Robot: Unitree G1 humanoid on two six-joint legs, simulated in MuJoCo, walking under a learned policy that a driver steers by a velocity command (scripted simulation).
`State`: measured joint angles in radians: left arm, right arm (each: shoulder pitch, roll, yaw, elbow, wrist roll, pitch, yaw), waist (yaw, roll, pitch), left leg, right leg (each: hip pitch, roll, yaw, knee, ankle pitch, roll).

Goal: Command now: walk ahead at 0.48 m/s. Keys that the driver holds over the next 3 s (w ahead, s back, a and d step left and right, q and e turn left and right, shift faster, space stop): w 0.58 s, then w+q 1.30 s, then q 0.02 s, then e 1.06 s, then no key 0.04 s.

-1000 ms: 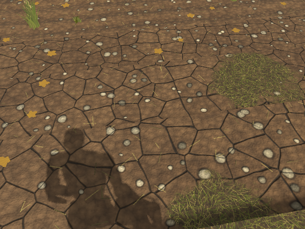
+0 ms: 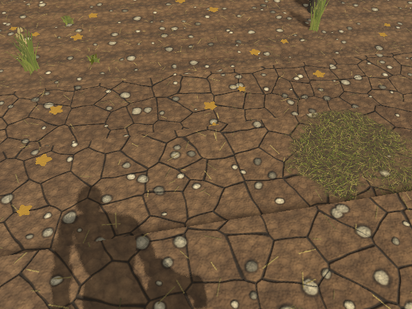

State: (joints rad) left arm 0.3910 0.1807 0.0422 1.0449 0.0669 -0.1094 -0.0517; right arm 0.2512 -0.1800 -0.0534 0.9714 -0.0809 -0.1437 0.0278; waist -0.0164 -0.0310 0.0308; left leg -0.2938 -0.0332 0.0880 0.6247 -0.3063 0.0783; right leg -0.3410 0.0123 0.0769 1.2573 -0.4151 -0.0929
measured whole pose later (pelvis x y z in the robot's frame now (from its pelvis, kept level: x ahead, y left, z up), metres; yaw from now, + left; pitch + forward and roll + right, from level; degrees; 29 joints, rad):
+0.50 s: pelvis +0.31 -0.05 -0.12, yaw +0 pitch +0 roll +7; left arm 0.06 0.21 0.00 0.89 0.08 -0.07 -0.06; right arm 0.70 -0.10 0.03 1.15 -0.08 -0.09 0.04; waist -0.17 -0.11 0.00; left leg -0.02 -0.07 0.06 1.15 -0.87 0.00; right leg -0.32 -0.14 -0.02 0.31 0.21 -0.05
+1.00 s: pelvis +0.63 -0.02 -0.18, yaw +10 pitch +0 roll -1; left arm 0.47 0.18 0.02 1.04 0.11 -0.10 -0.05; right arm 0.03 -0.24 -0.03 0.84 -0.04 -0.10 0.05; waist 0.03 0.01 0.02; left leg -0.53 -0.04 0.04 0.66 -0.14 0.11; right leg 0.16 -0.08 -0.24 0.52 -0.48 0.03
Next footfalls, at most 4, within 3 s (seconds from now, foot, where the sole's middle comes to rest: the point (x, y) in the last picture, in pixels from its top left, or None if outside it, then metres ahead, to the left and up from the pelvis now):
0.48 right None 0.44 -0.16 -0.93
0.98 left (184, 258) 0.78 0.09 -0.93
1.52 right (211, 208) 1.13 -0.03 -1.10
1.98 left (139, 185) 1.27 0.33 -1.10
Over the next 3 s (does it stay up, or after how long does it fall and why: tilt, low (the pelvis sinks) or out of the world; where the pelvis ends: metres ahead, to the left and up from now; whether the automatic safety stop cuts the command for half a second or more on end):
stays up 1.36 0.20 -0.31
